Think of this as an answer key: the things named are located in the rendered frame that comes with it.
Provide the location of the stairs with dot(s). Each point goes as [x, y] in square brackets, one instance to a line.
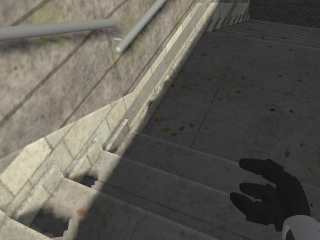
[152, 189]
[276, 32]

